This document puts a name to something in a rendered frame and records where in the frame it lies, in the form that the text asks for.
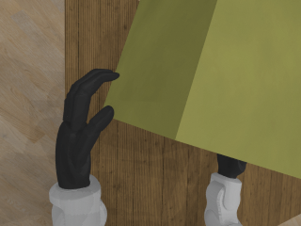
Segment right robot hand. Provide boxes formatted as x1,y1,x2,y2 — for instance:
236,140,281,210
216,153,247,179

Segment robot right forearm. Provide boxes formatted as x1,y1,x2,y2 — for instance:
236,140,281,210
204,172,243,226

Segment robot left forearm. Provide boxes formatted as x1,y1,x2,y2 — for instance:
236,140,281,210
49,174,107,226

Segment left robot hand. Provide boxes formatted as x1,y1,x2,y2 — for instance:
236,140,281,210
55,69,119,189

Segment carton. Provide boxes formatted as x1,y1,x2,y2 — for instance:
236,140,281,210
103,0,301,179

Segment table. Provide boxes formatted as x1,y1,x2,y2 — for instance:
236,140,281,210
64,0,301,226

